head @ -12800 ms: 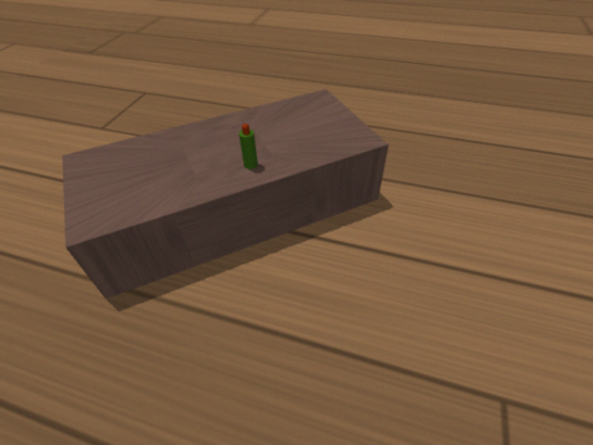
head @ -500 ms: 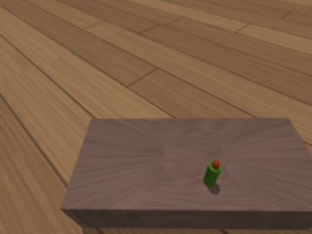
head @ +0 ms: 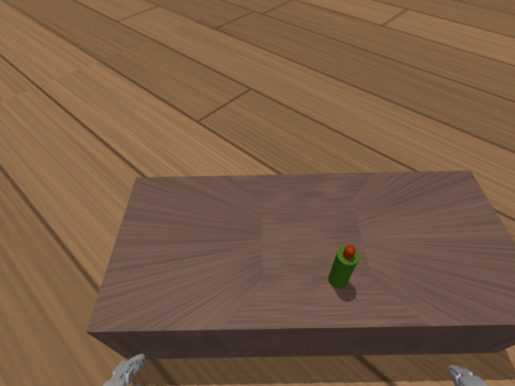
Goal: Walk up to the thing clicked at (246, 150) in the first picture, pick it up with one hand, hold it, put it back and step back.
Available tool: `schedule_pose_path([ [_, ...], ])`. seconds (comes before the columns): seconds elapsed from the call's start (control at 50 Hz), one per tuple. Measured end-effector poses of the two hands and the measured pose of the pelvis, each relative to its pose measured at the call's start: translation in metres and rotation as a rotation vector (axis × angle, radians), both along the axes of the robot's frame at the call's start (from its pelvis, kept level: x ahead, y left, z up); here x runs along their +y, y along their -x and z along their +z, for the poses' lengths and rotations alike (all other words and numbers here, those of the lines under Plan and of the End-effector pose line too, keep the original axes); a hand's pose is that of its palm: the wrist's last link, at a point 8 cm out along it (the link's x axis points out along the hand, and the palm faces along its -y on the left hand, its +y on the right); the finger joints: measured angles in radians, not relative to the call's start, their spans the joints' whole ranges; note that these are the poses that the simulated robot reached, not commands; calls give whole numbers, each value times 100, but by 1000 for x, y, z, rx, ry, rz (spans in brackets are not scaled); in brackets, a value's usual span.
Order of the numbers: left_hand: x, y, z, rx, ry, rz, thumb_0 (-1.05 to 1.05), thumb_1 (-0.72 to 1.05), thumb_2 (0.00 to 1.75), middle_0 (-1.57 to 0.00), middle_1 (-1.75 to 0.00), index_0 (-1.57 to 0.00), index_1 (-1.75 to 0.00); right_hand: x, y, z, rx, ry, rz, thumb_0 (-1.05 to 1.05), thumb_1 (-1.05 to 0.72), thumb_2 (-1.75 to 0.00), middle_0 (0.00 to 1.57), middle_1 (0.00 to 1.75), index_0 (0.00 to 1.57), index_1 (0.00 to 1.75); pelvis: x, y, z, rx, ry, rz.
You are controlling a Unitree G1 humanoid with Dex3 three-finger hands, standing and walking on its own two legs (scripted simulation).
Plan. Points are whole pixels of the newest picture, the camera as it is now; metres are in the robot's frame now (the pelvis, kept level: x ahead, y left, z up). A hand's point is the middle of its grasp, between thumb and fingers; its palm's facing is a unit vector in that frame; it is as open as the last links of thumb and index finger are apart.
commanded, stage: go down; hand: right
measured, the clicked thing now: (343, 265) +0.49 -0.20 -0.33
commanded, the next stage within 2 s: none
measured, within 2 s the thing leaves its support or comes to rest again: neither
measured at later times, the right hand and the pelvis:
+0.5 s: hand out of the picture +0.16 -0.26 -0.13, palm faces +0.02 +0.94 -0.33, open 17.4 cm; pelvis +0.02 +0.00 -0.03, yaw -1 degrees
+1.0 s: hand out of the picture +0.14 -0.27 -0.13, palm faces +0.04 +0.94 -0.34, open 17.5 cm; pelvis +0.01 -0.01 -0.04, yaw -1 degrees
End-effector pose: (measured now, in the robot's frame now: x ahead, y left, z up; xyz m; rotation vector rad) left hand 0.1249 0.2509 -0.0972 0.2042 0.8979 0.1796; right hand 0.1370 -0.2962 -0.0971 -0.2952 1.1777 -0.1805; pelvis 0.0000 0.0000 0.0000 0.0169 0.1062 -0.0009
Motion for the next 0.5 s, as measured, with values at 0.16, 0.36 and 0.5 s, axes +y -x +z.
schedule_pose_path([
  [0.16, -2, -25, -5, -50, -53, -42, 1, 90, 90, -20, -30, -20, -30, -7, -6, -6, -64, 30, -11, 0, 44, -4, 6, 5, 5, 5, -1, -8, -14, 45, -7, -14],
  [0.36, -6, -42, -8, -126, -52, -11, 1, 89, 90, -19, -30, -19, -30, -6, -23, 2, -90, 19, -1, -1, 53, -1, 7, 4, 6, 4, -2, -22, -26, 69, -22, -20],
  [0.5, -8, -45, -8, -150, -61, -14, 1, 89, 90, -19, -29, -19, -29, -7, -18, 1, -71, 14, -11, -1, 53, -1, 7, 4, 6, 4, -1, -23, -31, 84, -26, -23],
])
